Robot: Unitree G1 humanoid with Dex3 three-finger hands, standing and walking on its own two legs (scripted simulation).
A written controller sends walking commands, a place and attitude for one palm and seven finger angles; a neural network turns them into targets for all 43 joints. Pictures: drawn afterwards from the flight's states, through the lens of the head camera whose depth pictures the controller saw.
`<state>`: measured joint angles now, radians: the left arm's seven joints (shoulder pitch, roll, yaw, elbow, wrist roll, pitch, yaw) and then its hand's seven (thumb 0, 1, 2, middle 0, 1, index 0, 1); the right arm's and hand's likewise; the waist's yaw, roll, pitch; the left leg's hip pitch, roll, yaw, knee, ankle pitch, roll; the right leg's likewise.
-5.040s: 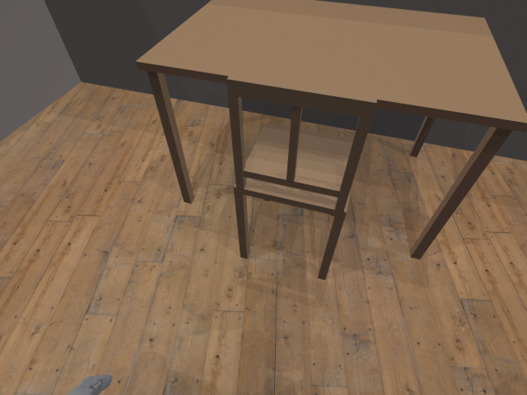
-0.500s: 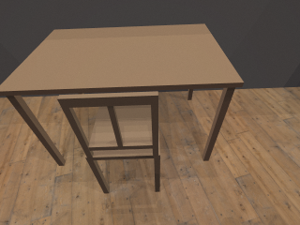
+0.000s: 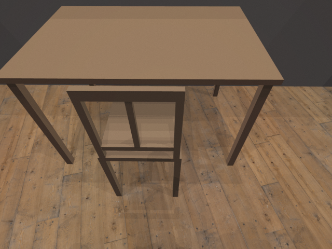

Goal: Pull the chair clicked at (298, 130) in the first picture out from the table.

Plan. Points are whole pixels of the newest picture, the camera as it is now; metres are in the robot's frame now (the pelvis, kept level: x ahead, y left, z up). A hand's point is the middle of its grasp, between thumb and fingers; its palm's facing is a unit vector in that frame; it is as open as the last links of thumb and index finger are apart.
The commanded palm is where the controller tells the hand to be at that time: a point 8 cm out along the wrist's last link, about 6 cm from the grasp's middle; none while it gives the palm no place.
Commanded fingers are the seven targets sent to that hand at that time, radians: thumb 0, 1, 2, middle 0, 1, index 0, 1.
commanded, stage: look again from close up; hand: left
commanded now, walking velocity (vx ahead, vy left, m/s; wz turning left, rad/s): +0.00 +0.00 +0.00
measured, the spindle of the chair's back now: (133, 125) +0.54 +0.16 -0.10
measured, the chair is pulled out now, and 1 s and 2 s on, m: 0.00 0.00 0.00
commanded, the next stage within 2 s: shuffle to correct the standing spot in 0.86 s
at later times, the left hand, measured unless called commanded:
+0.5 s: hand out of the picture +0.01 +0.21 -0.17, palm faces +0.01 -0.98 -0.20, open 7.3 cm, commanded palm none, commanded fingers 0.00 0.90 0.90 -0.20 -0.30 -0.20 -0.30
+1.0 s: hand out of the picture +0.00 +0.19 -0.17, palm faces +0.02 -0.99 -0.17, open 7.3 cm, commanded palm none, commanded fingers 0.00 0.90 0.90 -0.20 -0.30 -0.20 -0.30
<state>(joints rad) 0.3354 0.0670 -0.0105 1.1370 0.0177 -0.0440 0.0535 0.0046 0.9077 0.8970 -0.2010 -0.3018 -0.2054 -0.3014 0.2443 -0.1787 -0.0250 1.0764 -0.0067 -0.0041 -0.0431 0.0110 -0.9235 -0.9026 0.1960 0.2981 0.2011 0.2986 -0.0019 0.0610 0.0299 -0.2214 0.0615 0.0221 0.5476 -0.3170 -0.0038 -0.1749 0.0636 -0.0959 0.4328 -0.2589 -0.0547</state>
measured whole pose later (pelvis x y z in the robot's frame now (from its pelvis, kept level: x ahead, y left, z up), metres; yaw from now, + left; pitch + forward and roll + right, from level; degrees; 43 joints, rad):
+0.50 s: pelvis +0.01 +0.04 +0.00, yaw -1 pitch +0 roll +0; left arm 0.28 0.14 -0.01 1.10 0.00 -0.01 0.04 0.01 0.92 0.90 -0.20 -0.30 -0.20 -0.30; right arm 0.33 -0.13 0.03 1.13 -0.01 -0.03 -0.03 0.00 -0.91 -0.90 0.20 0.30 0.20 0.30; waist 0.00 0.01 0.04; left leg -0.16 -0.04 0.08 0.45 -0.29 0.06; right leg -0.19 -0.04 -0.04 0.49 -0.29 0.01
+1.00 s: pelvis +0.02 +0.03 +0.00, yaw -1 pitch +0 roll +0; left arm 0.30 0.12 -0.02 1.13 0.01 -0.01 0.04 0.01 0.91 0.90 -0.20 -0.30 -0.20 -0.30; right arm 0.26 -0.15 0.02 1.15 -0.01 -0.03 -0.04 0.01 -0.92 -0.90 0.20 0.30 0.20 0.30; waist 0.01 0.00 0.04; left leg -0.13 -0.04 0.07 0.43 -0.30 0.05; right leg -0.16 -0.04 -0.05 0.48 -0.31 0.01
